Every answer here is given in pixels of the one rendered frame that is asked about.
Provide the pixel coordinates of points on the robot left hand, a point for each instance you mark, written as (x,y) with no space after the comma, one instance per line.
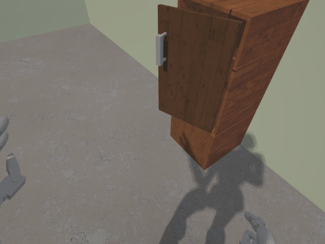
(11,184)

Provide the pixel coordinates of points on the robot right hand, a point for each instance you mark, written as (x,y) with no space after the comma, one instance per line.
(262,236)

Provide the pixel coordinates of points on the handle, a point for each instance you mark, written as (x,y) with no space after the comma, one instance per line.
(159,49)

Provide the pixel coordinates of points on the cupboard door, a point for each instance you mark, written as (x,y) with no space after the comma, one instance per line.
(199,49)

